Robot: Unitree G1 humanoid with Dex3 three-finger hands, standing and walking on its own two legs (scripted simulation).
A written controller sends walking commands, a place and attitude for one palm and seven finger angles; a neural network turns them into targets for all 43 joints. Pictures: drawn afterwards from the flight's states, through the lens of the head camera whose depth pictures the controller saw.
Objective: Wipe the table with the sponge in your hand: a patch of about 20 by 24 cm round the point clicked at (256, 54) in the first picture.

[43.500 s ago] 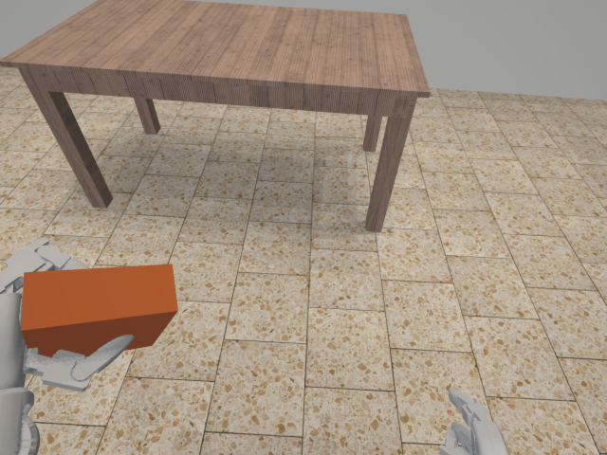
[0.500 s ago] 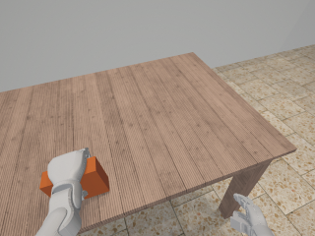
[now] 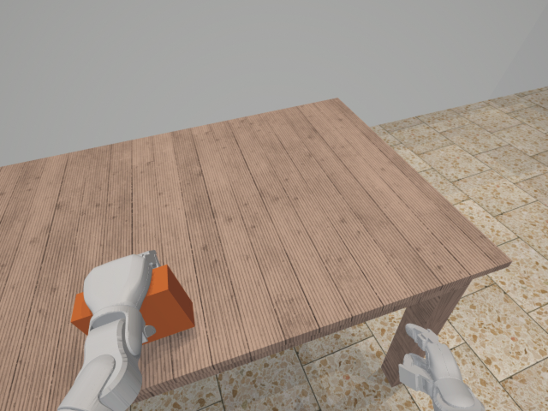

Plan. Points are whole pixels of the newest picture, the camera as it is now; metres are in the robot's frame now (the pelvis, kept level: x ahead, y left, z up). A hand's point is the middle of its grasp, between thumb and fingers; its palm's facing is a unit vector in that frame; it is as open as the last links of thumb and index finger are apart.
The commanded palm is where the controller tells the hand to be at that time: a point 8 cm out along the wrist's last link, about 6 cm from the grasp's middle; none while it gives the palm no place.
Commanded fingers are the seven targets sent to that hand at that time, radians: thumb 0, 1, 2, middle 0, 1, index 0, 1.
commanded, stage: lift the sponge slowly off the table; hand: left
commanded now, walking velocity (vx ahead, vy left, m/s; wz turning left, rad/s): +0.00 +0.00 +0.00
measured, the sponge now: (143, 317) +0.24 +0.26 +0.00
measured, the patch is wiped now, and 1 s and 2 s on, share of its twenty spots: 1.00 1.00 1.00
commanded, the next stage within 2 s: bring the sponge back beside the body in 1.20 s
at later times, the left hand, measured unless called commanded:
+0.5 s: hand (127, 283) +0.26 +0.27 +0.06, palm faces +0.02 -0.14 -0.99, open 9.3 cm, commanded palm +0.24 +0.26 +0.14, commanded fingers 0.00 0.10 1.30 -1.20 -1.60 -1.20 -1.60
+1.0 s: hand (127, 265) +0.27 +0.26 +0.10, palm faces +0.07 -0.16 -0.99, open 9.3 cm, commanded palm +0.24 +0.27 +0.17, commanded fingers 0.00 0.10 1.30 -1.20 -1.60 -1.20 -1.60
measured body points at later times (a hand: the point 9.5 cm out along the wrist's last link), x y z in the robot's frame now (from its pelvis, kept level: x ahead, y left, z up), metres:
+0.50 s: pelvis +0.01 +0.00 +0.00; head -0.01 -0.03 +0.45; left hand +0.25 +0.27 +0.12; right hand +0.25 -0.22 -0.08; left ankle +0.01 +0.12 -0.74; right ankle +0.00 -0.09 -0.74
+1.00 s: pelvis +0.01 +0.01 +0.00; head -0.01 -0.03 +0.45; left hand +0.26 +0.27 +0.15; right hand +0.26 -0.19 -0.07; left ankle +0.01 +0.12 -0.74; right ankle +0.00 -0.09 -0.74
